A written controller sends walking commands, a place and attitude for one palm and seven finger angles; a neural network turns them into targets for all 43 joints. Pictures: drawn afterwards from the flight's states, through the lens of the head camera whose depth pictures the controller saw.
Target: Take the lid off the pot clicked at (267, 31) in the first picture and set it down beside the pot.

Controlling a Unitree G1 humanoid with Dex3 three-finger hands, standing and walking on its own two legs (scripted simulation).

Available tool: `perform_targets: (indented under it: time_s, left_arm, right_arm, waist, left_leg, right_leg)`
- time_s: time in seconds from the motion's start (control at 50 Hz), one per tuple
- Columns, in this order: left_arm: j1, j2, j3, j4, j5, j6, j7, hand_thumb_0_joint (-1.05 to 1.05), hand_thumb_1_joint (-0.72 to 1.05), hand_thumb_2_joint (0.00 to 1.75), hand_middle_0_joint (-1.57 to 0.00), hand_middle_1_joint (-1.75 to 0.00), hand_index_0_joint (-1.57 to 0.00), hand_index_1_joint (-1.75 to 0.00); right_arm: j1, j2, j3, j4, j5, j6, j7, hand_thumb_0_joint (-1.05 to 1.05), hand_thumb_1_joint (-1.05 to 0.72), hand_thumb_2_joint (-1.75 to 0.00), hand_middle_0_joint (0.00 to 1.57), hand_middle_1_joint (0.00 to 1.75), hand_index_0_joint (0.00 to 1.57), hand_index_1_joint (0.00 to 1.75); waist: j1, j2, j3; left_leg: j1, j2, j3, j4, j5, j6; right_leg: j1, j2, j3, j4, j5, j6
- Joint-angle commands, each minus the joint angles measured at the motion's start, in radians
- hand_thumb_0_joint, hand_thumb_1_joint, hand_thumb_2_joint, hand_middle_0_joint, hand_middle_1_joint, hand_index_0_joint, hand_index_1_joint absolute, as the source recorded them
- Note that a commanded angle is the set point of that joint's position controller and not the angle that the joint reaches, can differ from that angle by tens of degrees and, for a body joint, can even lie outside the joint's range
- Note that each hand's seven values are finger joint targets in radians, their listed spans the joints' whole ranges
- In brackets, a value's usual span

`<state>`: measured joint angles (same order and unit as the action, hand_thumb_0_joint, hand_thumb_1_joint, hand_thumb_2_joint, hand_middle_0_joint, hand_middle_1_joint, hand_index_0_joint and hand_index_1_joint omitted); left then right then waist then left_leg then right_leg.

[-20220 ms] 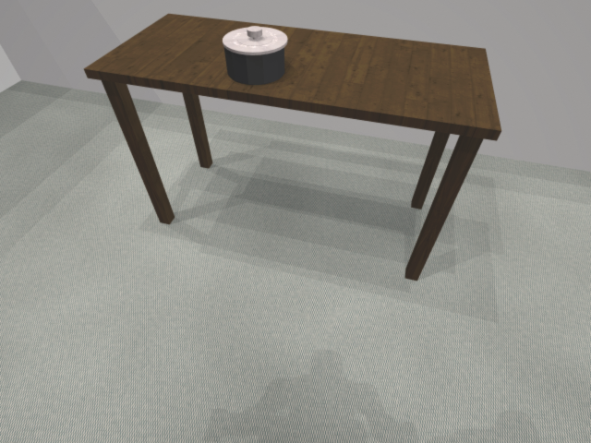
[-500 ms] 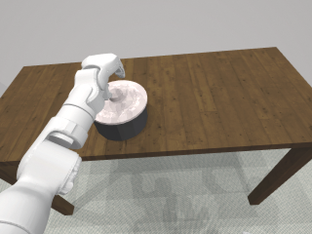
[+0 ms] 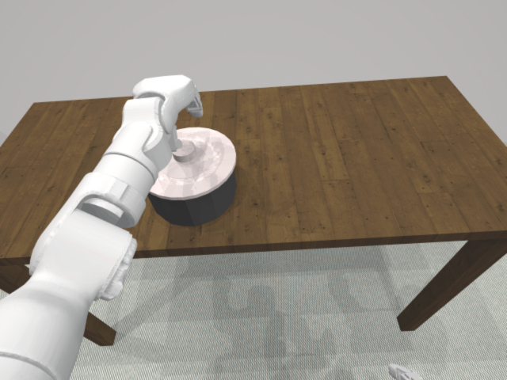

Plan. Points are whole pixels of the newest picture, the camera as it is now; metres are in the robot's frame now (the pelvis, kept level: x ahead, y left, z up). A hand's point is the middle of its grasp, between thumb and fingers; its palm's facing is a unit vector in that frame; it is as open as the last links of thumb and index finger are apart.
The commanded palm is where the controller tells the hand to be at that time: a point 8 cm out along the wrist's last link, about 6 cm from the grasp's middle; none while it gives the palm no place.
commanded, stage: lower the open fingers around the knob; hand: left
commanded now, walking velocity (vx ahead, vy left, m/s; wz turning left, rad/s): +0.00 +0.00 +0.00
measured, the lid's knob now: (184, 151) +0.50 +0.11 +0.09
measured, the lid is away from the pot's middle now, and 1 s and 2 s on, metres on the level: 0.00 0.00 0.00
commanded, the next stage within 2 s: close the fingers and squeeze the knob in 0.98 s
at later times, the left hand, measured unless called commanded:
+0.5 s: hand (175, 145) +0.47 +0.12 +0.13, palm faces -0.33 -0.03 -0.94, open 10.1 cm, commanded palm +0.46 +0.12 +0.19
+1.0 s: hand (179, 154) +0.47 +0.11 +0.11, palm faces -0.33 -0.04 -0.94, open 10.1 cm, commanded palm +0.46 +0.11 +0.17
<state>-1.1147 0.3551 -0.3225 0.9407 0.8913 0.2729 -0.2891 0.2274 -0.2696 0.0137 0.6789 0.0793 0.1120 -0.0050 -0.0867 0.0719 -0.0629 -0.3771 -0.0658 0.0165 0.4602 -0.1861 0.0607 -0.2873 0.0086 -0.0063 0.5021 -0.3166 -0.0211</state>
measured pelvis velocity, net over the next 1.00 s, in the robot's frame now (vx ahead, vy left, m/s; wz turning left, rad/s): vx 0.00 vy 0.00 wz -0.01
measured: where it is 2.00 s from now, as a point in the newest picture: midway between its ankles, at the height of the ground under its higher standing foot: outside the picture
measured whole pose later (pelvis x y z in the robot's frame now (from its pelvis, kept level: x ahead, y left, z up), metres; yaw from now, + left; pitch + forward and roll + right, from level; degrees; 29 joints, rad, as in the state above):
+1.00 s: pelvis +0.00 +0.00 +0.00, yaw +0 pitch +7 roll +0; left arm -1.04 0.32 -0.32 0.99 0.88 0.27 -0.25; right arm 0.27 -0.27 -0.01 0.70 0.08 0.12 0.00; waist -0.10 0.07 -0.07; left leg -0.41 -0.06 0.02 0.48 -0.20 0.07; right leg -0.31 0.01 0.00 0.51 -0.32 -0.02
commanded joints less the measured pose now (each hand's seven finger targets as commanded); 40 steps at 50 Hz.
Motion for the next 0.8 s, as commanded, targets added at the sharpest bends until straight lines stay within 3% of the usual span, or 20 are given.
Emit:
perform_targets:
  time_s: [0.0, 0.04, 0.06, 0.08, 0.12, 0.18, 0.2, 0.26, 0.34, 0.38, 0.42, 0.44, 0.48, 0.5, 0.56, 0.62, 0.66, 0.7, 0.74, 0.78]
  left_arm:
    - [-0.468, 0.211, 0.098, -0.147, 0.019, 0.020, 0.026, 0.00, -0.32, 1.50, -0.84, -0.08, -0.84, -0.08]
    - [-0.486, 0.249, 0.118, -0.195, 0.023, 0.009, 0.015, 0.00, -0.32, 1.50, -0.84, -0.08, -0.84, -0.08]
    - [-0.487, 0.225, 0.105, -0.204, 0.013, -0.001, 0.007, 0.00, -0.32, 1.50, -0.84, -0.08, -0.84, -0.08]
    - [-0.507, 0.256, 0.119, -0.216, 0.023, -0.003, 0.005, 0.00, -0.32, 1.50, -0.84, -0.08, -0.84, -0.08]
    - [-0.521, 0.242, 0.104, -0.148, 0.012, 0.045, -0.015, 0.00, -0.32, 1.50, -0.84, -0.08, -0.84, -0.08]
    - [-0.544, 0.255, 0.116, -0.231, 0.004, 0.020, -0.033, 0.00, -0.32, 1.50, -0.84, -0.08, -0.84, -0.08]
    - [-0.545, 0.224, 0.088, -0.268, 0.007, 0.008, -0.039, 0.00, -0.32, 1.50, -0.84, -0.08, -0.84, -0.08]
    - [-0.435, 0.131, 0.035, -0.194, 0.004, -0.001, -0.053, 0.00, -0.32, 1.50, -0.84, -0.08, -0.84, -0.08]
    - [-0.438, 0.211, 0.097, -0.177, 0.002, -0.002, -0.035, 0.00, -0.32, 1.50, -0.84, -0.08, -0.84, -0.08]
    - [-0.513, 0.260, 0.130, -0.274, 0.003, -0.025, -0.017, 0.00, -0.32, 1.50, -0.84, -0.08, -0.84, -0.08]
    - [-0.566, 0.203, 0.079, -0.320, 0.015, -0.037, 0.005, 0.00, -0.32, 1.50, -0.84, -0.08, -0.84, -0.08]
    - [-0.553, 0.209, 0.085, -0.303, 0.029, -0.037, 0.016, 0.00, -0.32, 1.50, -0.84, -0.08, -0.84, -0.08]
    - [-0.501, 0.175, 0.075, -0.250, 0.023, -0.028, 0.033, 0.00, -0.32, 1.50, -0.84, -0.08, -0.84, -0.08]
    - [-0.473, 0.194, 0.095, -0.213, 0.025, -0.018, 0.040, 0.00, -0.32, 1.50, -0.84, -0.08, -0.84, -0.08]
    - [-0.379, 0.087, 0.037, -0.117, 0.000, 0.009, 0.041, 0.00, -0.32, 1.50, -0.84, -0.08, -0.84, -0.08]
    - [-0.433, 0.132, 0.059, -0.132, 0.003, 0.025, 0.042, 0.00, -0.32, 1.50, -0.84, -0.08, -0.84, -0.08]
    - [-0.516, 0.089, 0.023, -0.207, -0.007, 0.000, 0.035, 0.00, -0.32, 1.50, -0.84, -0.08, -0.84, -0.08]
    - [-0.588, 0.129, 0.036, -0.266, 0.001, -0.027, 0.044, 0.00, -0.32, 1.50, -0.84, -0.08, -0.84, -0.08]
    - [-0.521, 0.183, 0.085, -0.183, 0.013, -0.028, 0.061, 0.00, -0.32, 1.50, -0.84, -0.08, -0.84, -0.08]
    - [-0.436, 0.208, 0.119, -0.097, 0.011, -0.022, 0.074, 0.00, -0.32, 1.50, -0.84, -0.08, -0.84, -0.08]
  right_arm:
    - [-0.024, -0.129, -0.037, -0.124, -0.009, -0.027, 0.005, 0.00, -0.90, -0.90, 0.20, 0.30, 0.20, 0.30]
    - [-0.030, -0.128, -0.037, -0.137, -0.009, -0.026, 0.002, 0.00, -0.90, -0.90, 0.20, 0.30, 0.20, 0.30]
    - [-0.028, -0.124, -0.039, -0.144, -0.010, -0.026, 0.000, 0.00, -0.90, -0.90, 0.20, 0.30, 0.20, 0.30]
    - [-0.028, -0.127, -0.040, -0.139, -0.008, -0.025, -0.001, 0.00, -0.90, -0.90, 0.20, 0.30, 0.20, 0.30]
    - [-0.010, -0.130, -0.045, -0.121, -0.003, -0.028, -0.001, 0.00, -0.90, -0.90, 0.20, 0.30, 0.20, 0.30]
    - [-0.009, -0.134, -0.049, -0.130, -0.008, -0.041, -0.003, 0.00, -0.90, -0.90, 0.20, 0.30, 0.20, 0.30]
    - [-0.013, -0.129, -0.050, -0.134, -0.006, -0.046, 0.001, 0.00, -0.90, -0.90, 0.20, 0.30, 0.20, 0.30]
    - [0.005, -0.128, -0.054, -0.126, -0.004, -0.035, 0.008, 0.00, -0.90, -0.90, 0.20, 0.30, 0.20, 0.30]
    - [0.002, -0.137, -0.048, -0.121, -0.004, -0.025, 0.007, 0.00, -0.90, -0.90, 0.20, 0.30, 0.20, 0.30]
    - [-0.002, -0.135, -0.050, -0.128, -0.009, -0.027, 0.002, 0.00, -0.90, -0.90, 0.20, 0.30, 0.20, 0.30]
    - [-0.006, -0.120, -0.053, -0.130, -0.008, -0.036, 0.003, 0.00, -0.90, -0.90, 0.20, 0.30, 0.20, 0.30]
    - [-0.002, -0.121, -0.055, -0.123, -0.007, -0.036, 0.005, 0.00, -0.90, -0.90, 0.20, 0.30, 0.20, 0.30]
    - [0.012, -0.120, -0.059, -0.112, -0.011, -0.031, 0.011, 0.00, -0.90, -0.90, 0.20, 0.30, 0.20, 0.30]
    - [0.011, -0.127, -0.057, -0.106, -0.008, -0.027, 0.015, 0.00, -0.90, -0.90, 0.20, 0.30, 0.20, 0.30]
    - [0.002, -0.128, -0.056, -0.109, -0.006, -0.016, 0.025, 0.00, -0.90, -0.90, 0.20, 0.30, 0.20, 0.30]
    - [-0.004, -0.134, -0.054, -0.106, -0.005, -0.005, 0.020, 0.00, -0.90, -0.90, 0.20, 0.30, 0.20, 0.30]
    - [-0.013, -0.127, -0.056, -0.120, -0.008, -0.014, 0.011, 0.00, -0.90, -0.90, 0.20, 0.30, 0.20, 0.30]
    - [-0.001, -0.125, -0.058, -0.109, -0.007, -0.029, 0.005, 0.00, -0.90, -0.90, 0.20, 0.30, 0.20, 0.30]
    - [0.023, -0.130, -0.054, -0.088, -0.011, -0.026, -0.002, 0.00, -0.90, -0.90, 0.20, 0.30, 0.20, 0.30]
    - [0.032, -0.131, -0.050, -0.085, -0.013, -0.021, -0.004, 0.00, -0.90, -0.90, 0.20, 0.30, 0.20, 0.30]
  waist:
    - [0.008, -0.122, -0.377]
    - [0.011, -0.118, -0.429]
    - [0.003, -0.128, -0.421]
    - [0.002, -0.135, -0.404]
    - [-0.007, -0.157, -0.365]
    - [-0.008, -0.134, -0.412]
    - [-0.010, -0.097, -0.440]
    - [-0.020, -0.132, -0.353]
    - [-0.006, -0.135, -0.333]
    - [-0.002, -0.106, -0.404]
    - [-0.013, -0.056, -0.439]
    - [-0.013, -0.043, -0.437]
    - [-0.014, -0.063, -0.405]
    - [-0.007, -0.071, -0.400]
    - [-0.009, -0.112, -0.352]
    - [-0.013, -0.149, -0.360]
    - [-0.032, -0.140, -0.402]
    - [-0.039, -0.082, -0.445]
    - [-0.027, -0.101, -0.434]
    - [-0.015, -0.137, -0.371]
  left_leg:
    - [0.292, 0.012, -0.042, 0.009, 0.243, 0.026]
    - [0.313, 0.008, -0.040, 0.019, 0.283, 0.032]
    - [0.298, 0.006, -0.037, 0.025, 0.291, 0.037]
    - [0.291, 0.009, -0.035, 0.027, 0.275, 0.038]
    - [0.288, -0.003, -0.040, 0.019, 0.249, 0.041]
    - [0.331, -0.003, -0.042, 0.032, 0.310, 0.045]
    - [0.373, -0.004, -0.048, 0.034, 0.336, 0.044]
    - [0.353, 0.006, -0.054, 0.040, 0.367, 0.042]
    - [0.319, 0.003, -0.046, 0.020, 0.273, 0.037]
    - [0.349, 0.008, -0.049, 0.025, 0.300, 0.038]
    - [0.413, 0.013, -0.062, 0.037, 0.349, 0.035]
    - [0.427, 0.018, -0.070, 0.040, 0.367, 0.030]
    - [0.408, 0.026, -0.072, 0.041, 0.359, 0.026]
    - [0.395, 0.026, -0.072, 0.036, 0.342, 0.021]
    - [0.338, 0.022, -0.062, 0.035, 0.324, 0.019]
    - [0.315, 0.021, -0.052, 0.027, 0.261, 0.024]
    - [0.343, 0.016, -0.056, 0.040, 0.274, 0.032]
    - [0.407, 0.019, -0.066, 0.045, 0.296, 0.031]
    - [0.383, 0.020, -0.068, 0.040, 0.286, 0.030]
    - [0.302, 0.022, -0.054, 0.031, 0.254, 0.031]
  right_leg:
    - [0.010, 0.012, 0.001, -0.054, 0.405, -0.014]
    - [0.047, 0.008, 0.011, -0.053, 0.461, -0.012]
    - [0.055, 0.005, 0.011, -0.060, 0.487, -0.012]
    - [0.054, 0.008, 0.013, -0.059, 0.491, -0.009]
    - [0.033, 0.015, 0.005, -0.063, 0.479, -0.006]
    - [0.047, 0.012, 0.011, -0.059, 0.533, -0.007]
    - [0.029, 0.013, 0.011, -0.057, 0.524, -0.007]
    - [-0.033, 0.020, -0.008, -0.066, 0.488, -0.012]
    - [-0.017, 0.022, -0.007, -0.065, 0.435, -0.012]
    - [0.018, 0.016, 0.001, -0.057, 0.468, -0.014]
    - [-0.024, 0.021, -0.005, -0.048, 0.455, -0.016]
    - [-0.050, 0.025, -0.008, -0.048, 0.435, -0.020]
    - [-0.070, 0.029, -0.017, -0.048, 0.410, -0.020]
    - [-0.075, 0.030, -0.019, -0.045, 0.396, -0.021]
    - [-0.091, 0.026, -0.025, -0.043, 0.393, -0.022]
    - [-0.058, 0.024, -0.017, -0.045, 0.384, -0.016]
    - [-0.065, 0.021, -0.012, -0.051, 0.403, -0.016]
    - [-0.080, 0.026, -0.009, -0.044, 0.398, -0.015]
    - [-0.073, 0.029, -0.009, -0.045, 0.389, -0.017]
    - [-0.048, 0.026, -0.007, -0.047, 0.394, -0.017]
